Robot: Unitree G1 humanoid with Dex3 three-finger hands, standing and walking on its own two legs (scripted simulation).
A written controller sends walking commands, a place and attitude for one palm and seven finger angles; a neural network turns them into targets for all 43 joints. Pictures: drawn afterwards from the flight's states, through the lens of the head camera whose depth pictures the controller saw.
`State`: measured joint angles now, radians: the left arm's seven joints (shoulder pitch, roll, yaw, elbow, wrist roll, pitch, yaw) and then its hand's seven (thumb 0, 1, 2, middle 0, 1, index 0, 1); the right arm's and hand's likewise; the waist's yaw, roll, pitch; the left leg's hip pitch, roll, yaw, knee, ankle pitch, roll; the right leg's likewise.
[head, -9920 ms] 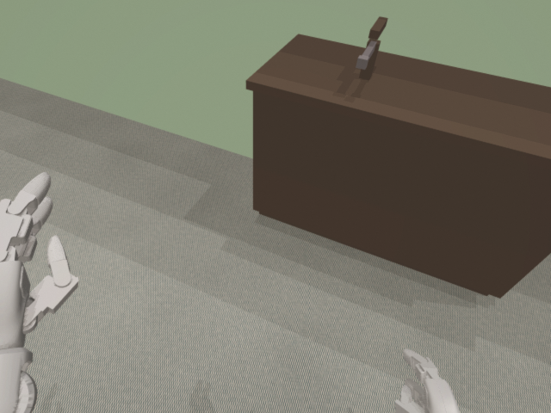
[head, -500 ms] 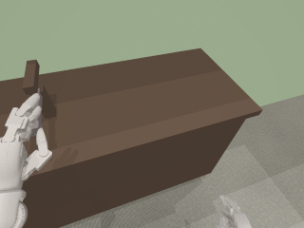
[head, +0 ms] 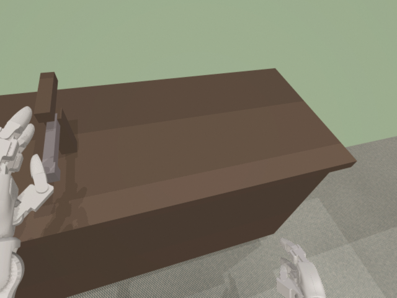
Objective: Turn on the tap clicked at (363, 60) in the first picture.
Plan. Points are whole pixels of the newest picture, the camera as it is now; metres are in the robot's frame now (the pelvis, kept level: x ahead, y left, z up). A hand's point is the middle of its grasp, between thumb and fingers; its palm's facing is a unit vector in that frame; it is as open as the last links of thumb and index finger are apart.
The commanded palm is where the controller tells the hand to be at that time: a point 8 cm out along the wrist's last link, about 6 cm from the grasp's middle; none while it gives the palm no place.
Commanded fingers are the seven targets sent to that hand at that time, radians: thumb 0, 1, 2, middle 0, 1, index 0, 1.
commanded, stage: come to a stop and stand still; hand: left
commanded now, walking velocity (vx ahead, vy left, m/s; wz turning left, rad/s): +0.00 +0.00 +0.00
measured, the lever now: (49, 172) +0.29 +0.32 +0.08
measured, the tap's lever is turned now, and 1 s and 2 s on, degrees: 0 0 0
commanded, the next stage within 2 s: look again from close up in 1.86 s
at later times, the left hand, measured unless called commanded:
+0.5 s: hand (32, 167) +0.23 +0.26 +0.19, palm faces +0.46 -0.77 -0.45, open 7.4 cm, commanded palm +0.15 +0.26 +0.18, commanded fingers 0.00 0.90 0.90 -0.20 -0.30 -0.20 -0.30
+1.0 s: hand (47, 217) +0.17 +0.22 +0.18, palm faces +0.42 -0.86 -0.29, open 7.4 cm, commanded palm +0.12 +0.26 +0.18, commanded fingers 0.00 0.90 0.90 -0.20 -0.30 -0.20 -0.30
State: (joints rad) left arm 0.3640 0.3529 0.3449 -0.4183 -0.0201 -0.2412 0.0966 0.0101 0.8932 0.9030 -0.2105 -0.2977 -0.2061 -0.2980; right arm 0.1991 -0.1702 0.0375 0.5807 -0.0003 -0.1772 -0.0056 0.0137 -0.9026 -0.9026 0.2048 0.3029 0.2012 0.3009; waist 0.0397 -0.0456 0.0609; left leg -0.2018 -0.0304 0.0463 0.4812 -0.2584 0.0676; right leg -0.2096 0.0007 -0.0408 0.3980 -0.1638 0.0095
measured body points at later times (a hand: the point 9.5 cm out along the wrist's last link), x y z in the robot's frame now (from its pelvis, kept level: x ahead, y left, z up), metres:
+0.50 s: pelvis -0.01 -0.02 +0.00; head +0.03 +0.01 +0.45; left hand +0.20 +0.30 +0.22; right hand +0.18 -0.22 -0.08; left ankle +0.00 +0.07 -0.74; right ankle +0.03 -0.13 -0.74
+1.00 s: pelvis -0.04 -0.02 +0.00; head -0.05 +0.00 +0.45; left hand +0.14 +0.27 +0.19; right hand +0.12 -0.26 -0.06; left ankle +0.00 +0.07 -0.74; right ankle +0.03 -0.13 -0.74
